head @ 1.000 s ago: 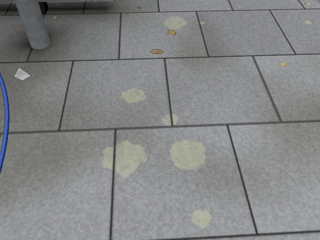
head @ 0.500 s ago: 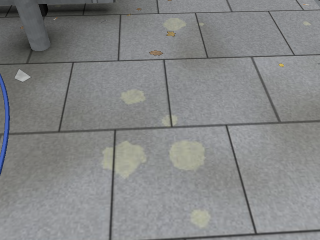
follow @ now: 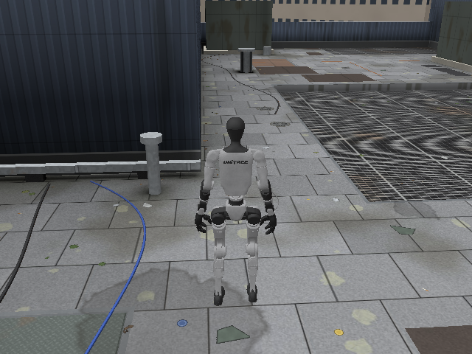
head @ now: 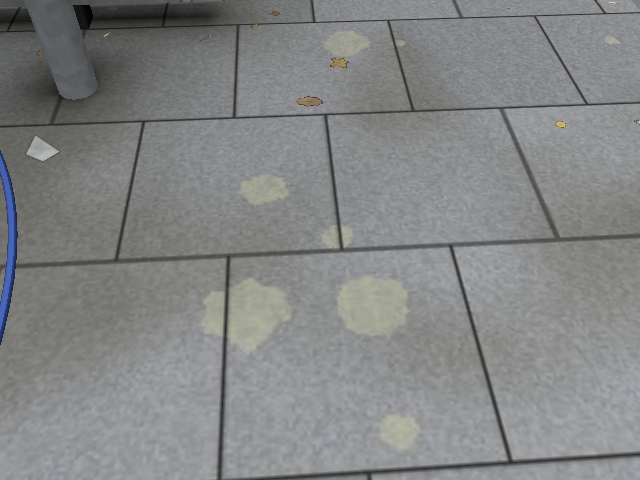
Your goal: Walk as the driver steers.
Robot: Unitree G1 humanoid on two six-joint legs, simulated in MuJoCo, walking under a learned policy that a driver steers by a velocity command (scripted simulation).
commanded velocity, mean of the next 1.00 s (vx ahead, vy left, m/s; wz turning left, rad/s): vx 0.71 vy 0.00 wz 0.00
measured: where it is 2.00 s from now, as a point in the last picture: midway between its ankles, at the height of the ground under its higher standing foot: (320, 158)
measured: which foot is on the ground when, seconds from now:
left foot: down 0.00-0.34, up 0.36-0.74, down 0.76-1.00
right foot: down 0.00-0.78, up 0.80-1.00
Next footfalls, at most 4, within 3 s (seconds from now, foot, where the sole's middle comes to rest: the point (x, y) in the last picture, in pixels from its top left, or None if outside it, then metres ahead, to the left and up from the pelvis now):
0.76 left None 0.51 0.10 -0.77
1.24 right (343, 298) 0.96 -0.03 -0.77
1.70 left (280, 174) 1.42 0.15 -0.78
2.16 right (347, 97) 1.82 -0.06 -0.77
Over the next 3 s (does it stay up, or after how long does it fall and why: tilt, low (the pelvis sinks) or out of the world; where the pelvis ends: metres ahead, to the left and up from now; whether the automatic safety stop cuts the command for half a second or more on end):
stays up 2.04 -0.12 -0.01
